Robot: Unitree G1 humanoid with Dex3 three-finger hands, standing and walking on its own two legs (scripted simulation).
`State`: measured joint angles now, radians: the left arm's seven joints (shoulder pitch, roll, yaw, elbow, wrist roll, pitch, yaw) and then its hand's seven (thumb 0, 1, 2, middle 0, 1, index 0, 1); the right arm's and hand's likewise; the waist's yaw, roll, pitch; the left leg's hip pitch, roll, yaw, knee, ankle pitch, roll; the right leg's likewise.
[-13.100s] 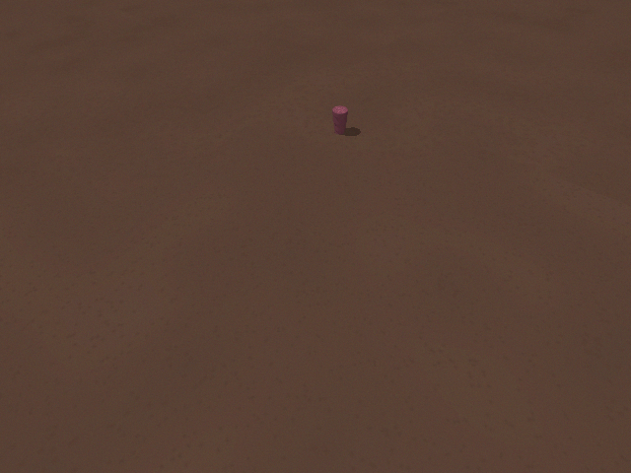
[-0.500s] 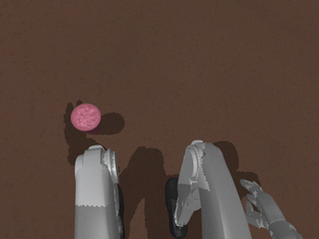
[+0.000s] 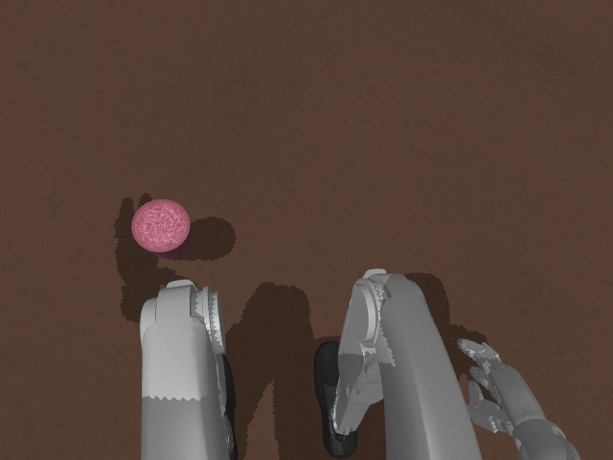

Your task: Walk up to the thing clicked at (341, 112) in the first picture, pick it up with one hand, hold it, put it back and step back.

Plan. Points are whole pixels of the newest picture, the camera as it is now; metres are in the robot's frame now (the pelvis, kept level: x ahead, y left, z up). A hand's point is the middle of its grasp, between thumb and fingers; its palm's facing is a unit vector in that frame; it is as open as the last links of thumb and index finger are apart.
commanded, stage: go down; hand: left
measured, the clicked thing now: (167, 235) +0.43 +0.22 -0.30
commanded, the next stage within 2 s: none
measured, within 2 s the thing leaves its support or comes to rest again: neither
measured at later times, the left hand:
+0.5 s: hand out of the picture +0.37 +0.43 +0.00, palm faces +0.11 -0.99 -0.06, open 17.3 cm
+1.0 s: hand out of the picture +0.37 +0.44 +0.01, palm faces +0.12 -0.99 -0.06, open 17.3 cm
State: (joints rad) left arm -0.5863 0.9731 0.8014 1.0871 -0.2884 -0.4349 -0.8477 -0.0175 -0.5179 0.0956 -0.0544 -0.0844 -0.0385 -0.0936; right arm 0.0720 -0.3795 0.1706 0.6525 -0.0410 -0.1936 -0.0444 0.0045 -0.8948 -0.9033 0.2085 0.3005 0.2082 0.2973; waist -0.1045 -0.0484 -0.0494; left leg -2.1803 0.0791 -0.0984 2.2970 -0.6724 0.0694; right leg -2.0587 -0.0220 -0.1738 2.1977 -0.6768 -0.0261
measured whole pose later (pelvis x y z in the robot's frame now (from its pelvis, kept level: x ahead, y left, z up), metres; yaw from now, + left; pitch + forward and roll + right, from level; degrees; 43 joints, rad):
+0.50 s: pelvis +0.00 +0.00 -0.01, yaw +0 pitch +30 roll -10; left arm -0.59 0.98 0.83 1.07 -0.32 -0.46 -0.90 -0.02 -0.50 0.11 -0.05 -0.08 -0.03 -0.09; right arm 0.07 -0.39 0.18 0.66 -0.04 -0.20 -0.05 0.00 -0.89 -0.90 0.21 0.30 0.21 0.30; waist -0.10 -0.06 -0.03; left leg -2.19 0.08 -0.11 2.32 -0.68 0.07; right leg -2.07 -0.02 -0.18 2.21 -0.68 -0.03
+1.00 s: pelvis +0.00 +0.00 -0.01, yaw -1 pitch +30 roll -10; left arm -0.62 1.01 0.82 1.11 -0.30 -0.45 -0.89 -0.02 -0.50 0.11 -0.05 -0.08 -0.03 -0.09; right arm 0.07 -0.38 0.20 0.65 -0.05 -0.20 -0.05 0.00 -0.89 -0.90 0.21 0.30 0.21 0.30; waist -0.11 -0.06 -0.03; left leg -2.19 0.08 -0.11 2.32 -0.67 0.07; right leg -2.07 -0.02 -0.18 2.21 -0.67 -0.03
